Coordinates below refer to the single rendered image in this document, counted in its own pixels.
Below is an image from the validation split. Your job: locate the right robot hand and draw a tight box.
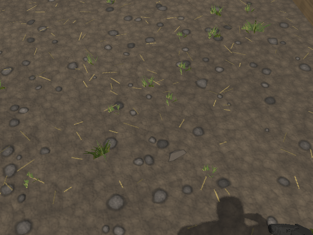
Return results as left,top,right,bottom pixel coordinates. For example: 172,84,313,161
268,223,313,235

